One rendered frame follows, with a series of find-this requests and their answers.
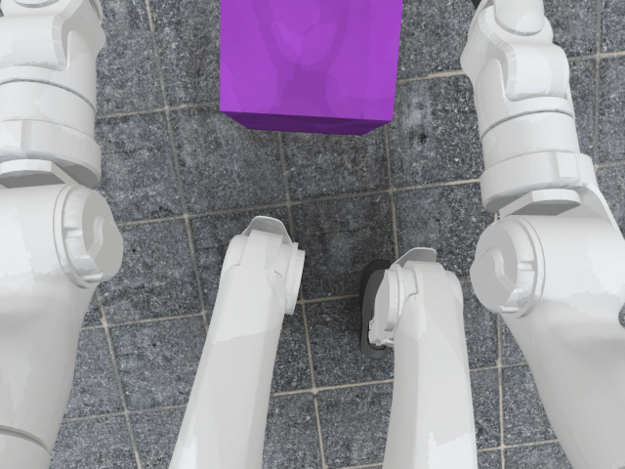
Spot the robot right thigh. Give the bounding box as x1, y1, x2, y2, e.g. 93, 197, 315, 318
379, 261, 478, 469

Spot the robot left upper arm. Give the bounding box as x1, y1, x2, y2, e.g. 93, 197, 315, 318
0, 183, 123, 469

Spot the robot right shin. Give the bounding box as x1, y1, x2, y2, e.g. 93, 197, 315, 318
368, 247, 464, 348

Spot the robot right upper arm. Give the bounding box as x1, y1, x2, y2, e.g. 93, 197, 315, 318
470, 215, 625, 469

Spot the robot right forearm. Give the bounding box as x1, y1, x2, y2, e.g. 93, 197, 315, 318
460, 0, 625, 241

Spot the carton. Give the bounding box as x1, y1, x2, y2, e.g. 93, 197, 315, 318
220, 0, 403, 136

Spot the robot left forearm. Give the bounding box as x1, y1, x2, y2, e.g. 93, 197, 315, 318
0, 0, 105, 190

